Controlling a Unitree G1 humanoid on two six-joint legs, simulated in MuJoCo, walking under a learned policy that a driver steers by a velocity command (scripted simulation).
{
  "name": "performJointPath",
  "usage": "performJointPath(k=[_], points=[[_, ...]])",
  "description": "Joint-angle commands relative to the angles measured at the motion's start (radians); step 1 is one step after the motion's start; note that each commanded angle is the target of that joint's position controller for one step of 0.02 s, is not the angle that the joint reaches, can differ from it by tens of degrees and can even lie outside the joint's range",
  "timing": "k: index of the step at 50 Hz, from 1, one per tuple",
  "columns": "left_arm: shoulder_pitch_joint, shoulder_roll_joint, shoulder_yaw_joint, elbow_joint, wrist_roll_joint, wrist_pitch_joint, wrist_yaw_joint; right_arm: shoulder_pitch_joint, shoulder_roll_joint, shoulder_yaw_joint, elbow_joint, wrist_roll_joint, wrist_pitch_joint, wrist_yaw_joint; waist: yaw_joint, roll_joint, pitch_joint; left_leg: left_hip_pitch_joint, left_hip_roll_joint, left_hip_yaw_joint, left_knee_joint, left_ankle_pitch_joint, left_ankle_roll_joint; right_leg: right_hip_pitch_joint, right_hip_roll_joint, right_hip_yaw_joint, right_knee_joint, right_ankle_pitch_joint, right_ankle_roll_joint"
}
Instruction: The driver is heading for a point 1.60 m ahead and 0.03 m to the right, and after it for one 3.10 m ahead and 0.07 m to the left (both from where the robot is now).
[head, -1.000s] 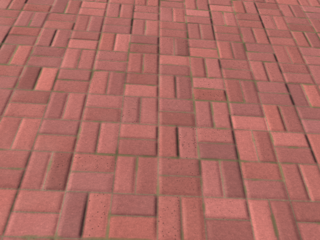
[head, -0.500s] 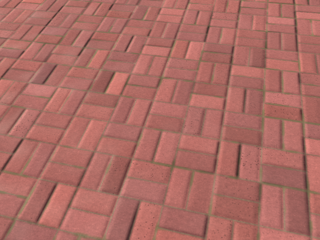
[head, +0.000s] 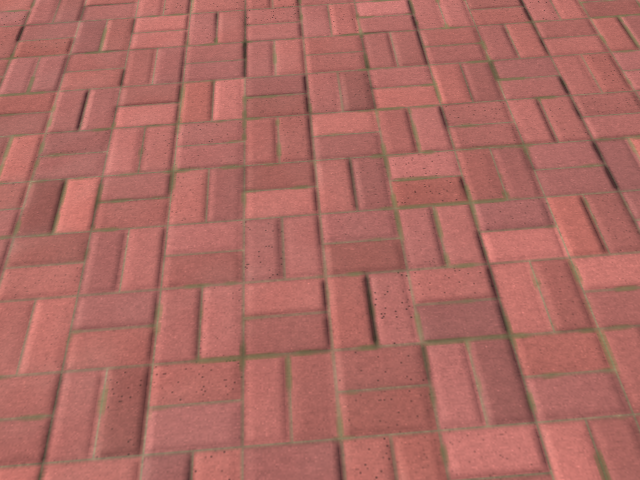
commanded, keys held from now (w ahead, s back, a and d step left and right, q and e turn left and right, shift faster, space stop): e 0.30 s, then no key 0.18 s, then q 0.20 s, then w+q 0.32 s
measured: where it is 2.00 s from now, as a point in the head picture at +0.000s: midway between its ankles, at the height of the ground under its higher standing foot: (287, 384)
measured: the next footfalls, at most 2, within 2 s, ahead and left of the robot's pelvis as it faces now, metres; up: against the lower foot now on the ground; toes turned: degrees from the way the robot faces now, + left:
right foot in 0.06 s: +0.06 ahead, -0.12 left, +0.00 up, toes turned -6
left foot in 0.54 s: +0.10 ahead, +0.11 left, +0.00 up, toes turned -16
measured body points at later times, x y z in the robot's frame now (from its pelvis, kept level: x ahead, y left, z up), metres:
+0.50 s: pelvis +0.02 -0.02 +0.00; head +0.05 -0.04 +0.45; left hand +0.26 +0.21 -0.08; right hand +0.10 -0.33 -0.11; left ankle +0.06 +0.13 -0.71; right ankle +0.02 -0.11 -0.74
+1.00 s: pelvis +0.09 -0.01 +0.00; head +0.11 -0.02 +0.45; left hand +0.16 +0.28 -0.10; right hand +0.25 -0.29 -0.10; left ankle +0.09 +0.13 -0.68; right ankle +0.02 -0.11 -0.74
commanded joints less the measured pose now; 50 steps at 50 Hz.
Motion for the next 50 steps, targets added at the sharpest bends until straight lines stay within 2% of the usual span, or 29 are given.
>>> performJointPath(k=[1, 2, 3, 4, 5, 6, 7, 8, 9, 11, 17, 24, 26, 27, 28, 29, 30, 32, 34, 36, 38, 41, 42, 43, 44, 45, 46, 47, 50], points=[[0.08, 0.09, 0.03, -0.064, -0.001, -0.001, -0.018, -0.072, -0.182, -0.048, -0.062, 0.023, -0.004, 0.001, 0.042, 0.115, -0.138, 0.057, 0.283, -0.164, -0.077, 0.18, 0.182, 0.145, 0.009, -0.032, -0.148, 0.078, -0.048], [0.097, 0.098, 0.037, -0.061, 0.003, -0.002, -0.018, -0.056, -0.168, -0.046, -0.05, 0.03, -0.001, 0.001, 0.05, 0.095, -0.139, 0.032, 0.255, -0.13, -0.016, 0.111, 0.138, 0.206, 0.035, -0.042, -0.235, 0.139, -0.073], [0.123, 0.136, 0.052, -0.058, 0.009, -0.004, -0.011, -0.001, -0.132, -0.039, -0.025, 0.025, 0.004, 0.004, 0.048, 0.011, -0.125, -0.034, 0.2, -0.073, 0.107, -0.002, 0.064, 0.283, 0.029, 0.018, -0.34, 0.259, -0.111], [0.132, 0.257, 0.08, -0.086, 0.006, -0.007, 0.011, 0.027, -0.072, -0.021, -0.041, -0.019, 0.007, 0.009, 0.012, -0.298, -0.117, -0.26, 0.058, 0.039, 0.428, -0.342, -0.053, 0.398, -0.218, 0.363, -0.432, 0.61, -0.218], [0.104, 0.287, 0.077, -0.125, 0.04, -0.028, 0.004, -0.069, -0.097, -0.028, -0.086, -0.019, 0.008, -0.002, 0.056, -0.3, -0.118, -0.392, -0.059, -0.116, 0.65, -0.531, -0.078, 0.318, -0.337, 0.56, -0.482, 0.62, -0.401], [0.093, 0.244, 0.067, -0.125, 0.048, -0.05, -0.006, -0.096, -0.131, -0.039, -0.085, -0.003, 0.012, -0.009, 0.066, -0.178, -0.131, -0.41, -0.034, -0.199, 0.74, -0.475, -0.065, 0.31, -0.291, 0.49, -0.496, 0.535, -0.393], [0.048, 0.222, 0.061, -0.124, 0.034, -0.065, -0.006, -0.074, -0.135, -0.045, -0.077, 0.009, 0.015, -0.013, 0.032, -0.142, -0.115, -0.417, -0.017, -0.221, 0.742, -0.378, -0.05, 0.305, -0.237, 0.415, -0.487, 0.473, -0.336], [0.004, 0.191, 0.055, -0.131, 0.016, -0.066, -0.003, -0.046, -0.138, -0.051, -0.052, 0.003, 0.017, -0.021, 0.012, -0.096, -0.12, -0.416, -0.005, -0.232, 0.724, -0.307, -0.051, 0.315, -0.196, 0.375, -0.476, 0.426, -0.288], [-0.025, 0.174, 0.045, -0.138, 0.005, -0.064, 0.003, -0.032, -0.144, -0.054, -0.044, -0.006, 0.018, -0.025, 0.0, -0.106, -0.124, -0.397, -0.009, -0.231, 0.726, -0.256, -0.06, 0.305, -0.176, 0.348, -0.47, 0.465, -0.273], [-0.024, 0.155, 0.035, -0.151, 0.01, -0.059, 0.013, -0.007, -0.129, -0.054, -0.037, 0.001, 0.013, -0.019, -0.01, -0.119, -0.162, -0.349, -0.03, -0.23, 0.742, -0.194, -0.077, 0.31, -0.147, 0.322, -0.462, 0.532, -0.274], [-0.009, 0.168, 0.042, -0.165, 0.01, -0.042, 0.028, -0.035, -0.099, -0.039, -0.041, 0.01, 0.006, -0.008, 0.022, -0.129, -0.162, -0.302, -0.041, -0.241, 0.469, -0.16, -0.109, 0.359, -0.129, 0.359, -0.444, 0.427, -0.281], [-0.036, 0.153, 0.029, -0.152, 0.015, -0.029, 0.008, -0.014, -0.104, -0.031, -0.041, 0.019, -0.008, 0.014, 0.036, -0.147, -0.14, -0.112, -0.041, -0.214, 0.251, -0.208, -0.081, 0.274, -0.126, 0.425, -0.403, 0.45, -0.288], [-0.076, 0.089, 0.004, -0.142, 0.01, -0.031, 0.009, 0.052, -0.068, -0.017, -0.014, 0.011, -0.018, 0.027, -0.015, -0.118, -0.161, 0.036, -0.025, -0.197, 0.015, -0.03, -0.057, 0.242, -0.095, 0.38, -0.367, 0.43, -0.242], [-0.035, 0.049, -0.011, -0.117, 0.017, -0.039, 0.007, 0.06, -0.061, -0.008, -0.008, -0.005, -0.023, 0.032, -0.012, -0.083, -0.165, 0.132, 0.004, -0.231, -0.092, 0.131, -0.039, 0.205, -0.061, 0.348, -0.37, 0.345, -0.187], [0.021, 0.031, -0.016, -0.098, 0.044, -0.05, 0.005, 0.055, -0.123, -0.014, -0.019, -0.019, -0.024, 0.029, 0.036, 0.039, -0.178, 0.195, 0.124, -0.368, -0.091, 0.323, 0.005, 0.165, 0.015, 0.259, -0.278, 0.193, -0.122], [0.078, 0.034, -0.011, -0.092, 0.054, -0.057, 0.003, -0.029, -0.139, -0.008, -0.023, -0.02, -0.024, 0.03, 0.119, 0.153, -0.142, 0.073, 0.166, -0.414, -0.049, 0.304, 0.096, 0.204, 0.082, 0.179, -0.33, 0.046, -0.069], [0.027, 0.074, -0.005, -0.083, 0.064, -0.06, 0.008, -0.066, -0.107, -0.004, -0.04, -0.009, -0.026, 0.034, 0.078, 0.144, -0.116, 0.0, 0.134, -0.414, -0.074, 0.126, 0.112, 0.261, 0.071, 0.165, -0.352, 0.088, -0.039], [-0.058, 0.11, 0.014, -0.087, 0.045, -0.058, 0.021, -0.037, -0.151, -0.013, -0.032, 0.0, -0.032, 0.035, 0.03, 0.139, -0.087, -0.019, 0.091, -0.408, -0.079, 0.039, 0.076, 0.262, 0.084, 0.14, -0.309, 0.144, -0.044], [-0.062, 0.102, 0.017, -0.099, 0.037, -0.05, 0.032, -0.017, -0.174, -0.017, -0.032, 0.011, -0.038, 0.028, 0.023, 0.166, -0.07, -0.01, 0.103, -0.457, -0.072, 0.091, 0.09, 0.231, 0.084, 0.127, -0.297, 0.163, -0.045], [-0.048, 0.065, 0.013, -0.098, 0.034, -0.059, 0.032, 0.019, -0.151, -0.012, -0.029, 0.019, -0.026, 0.013, 0.014, 0.167, -0.102, 0.014, 0.094, -0.5, -0.081, -0.144, 0.117, 0.204, 0.117, 0.068, -0.268, 0.014, -0.041], [-0.059, 0.041, 0.014, -0.103, 0.019, -0.08, 0.022, 0.066, -0.166, -0.018, -0.029, 0.025, -0.012, 0.003, -0.005, 0.172, -0.049, 0.002, 0.117, -0.605, -0.135, -0.465, 0.163, 0.117, 0.132, 0.04, -0.226, -0.087, -0.049], [-0.017, 0.036, 0.022, -0.091, 0.001, -0.13, 0.002, 0.037, -0.165, -0.021, -0.057, 0.031, -0.007, -0.005, 0.028, 0.171, -0.014, -0.058, 0.104, -0.66, -0.131, -0.518, 0.174, 0.165, 0.101, 0.068, -0.304, -0.04, -0.079], [0.031, 0.05, 0.03, -0.075, 0.002, -0.144, -0.002, -0.003, -0.147, -0.016, -0.081, 0.032, -0.006, -0.004, 0.059, 0.135, -0.028, -0.131, 0.064, -0.619, -0.088, -0.481, 0.146, 0.271, 0.074, 0.095, -0.36, -0.03, -0.095], [0.1, 0.092, 0.045, -0.058, 0.007, -0.154, 0.0, -0.053, -0.109, -0.006, -0.115, 0.033, -0.01, -0.002, 0.094, 0.039, -0.034, -0.254, -0.006, -0.522, 0.048, -0.421, 0.095, 0.394, -0.008, 0.203, -0.441, -0.103, -0.13], [0.197, 0.147, 0.061, -0.031, 0.015, -0.157, 0.001, -0.077, -0.055, 0.008, -0.143, 0.038, -0.02, 0.001, 0.114, -0.122, -0.05, -0.413, -0.112, -0.355, 0.298, -0.362, 0.038, 0.533, -0.147, 0.428, -0.56, -0.239, -0.198], [0.216, 0.187, 0.072, -0.02, 0.021, -0.159, -0.006, -0.091, -0.088, 0.001, -0.172, 0.038, -0.031, 0.005, 0.105, -0.208, 0.011, -0.569, -0.091, -0.315, 0.476, -0.42, 0.026, 0.54, -0.313, 0.642, -0.615, -0.206, -0.29], [0.191, 0.138, 0.06, -0.03, 0.018, -0.161, -0.001, -0.054, -0.125, -0.013, -0.158, 0.039, -0.038, 0.01, 0.077, -0.124, 0.027, -0.617, -0.033, -0.342, 0.6, -0.385, 0.025, 0.535, -0.333, 0.613, -0.598, -0.145, -0.311], [0.174, 0.105, 0.051, -0.037, 0.012, -0.161, 0.006, -0.025, -0.121, -0.016, -0.141, 0.044, -0.041, 0.019, 0.064, -0.082, 0.02, -0.638, -0.011, -0.342, 0.649, -0.314, 0.024, 0.555, -0.299, 0.527, -0.597, -0.109, -0.288], [0.155, 0.101, 0.044, -0.037, 0.015, -0.15, 0.013, -0.055, -0.083, -0.008, -0.146, 0.042, -0.045, 0.046, 0.075, -0.076, 0.024, -0.632, 0.031, -0.284, 0.656, -0.147, 0.0, 0.528, -0.215, 0.277, -0.636, 0.138, -0.225]])
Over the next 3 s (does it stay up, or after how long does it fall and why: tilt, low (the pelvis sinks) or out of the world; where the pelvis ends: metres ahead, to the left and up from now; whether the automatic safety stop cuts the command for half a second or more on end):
stays up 1.17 -0.03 0.01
